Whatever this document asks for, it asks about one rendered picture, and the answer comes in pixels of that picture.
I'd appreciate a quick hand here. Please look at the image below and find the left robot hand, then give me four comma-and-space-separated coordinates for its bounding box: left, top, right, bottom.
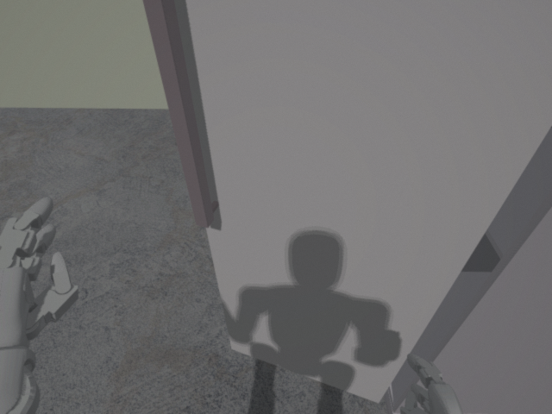
0, 197, 78, 348

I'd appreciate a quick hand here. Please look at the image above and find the fridge door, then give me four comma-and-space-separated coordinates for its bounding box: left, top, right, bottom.
174, 0, 552, 403

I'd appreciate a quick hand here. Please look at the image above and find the right robot hand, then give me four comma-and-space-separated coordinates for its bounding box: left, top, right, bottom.
400, 354, 464, 414

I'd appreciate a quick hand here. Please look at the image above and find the handle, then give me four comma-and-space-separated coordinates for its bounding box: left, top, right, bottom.
143, 0, 219, 228

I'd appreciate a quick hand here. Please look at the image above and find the left robot forearm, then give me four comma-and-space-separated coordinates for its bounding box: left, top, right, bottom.
0, 346, 40, 414

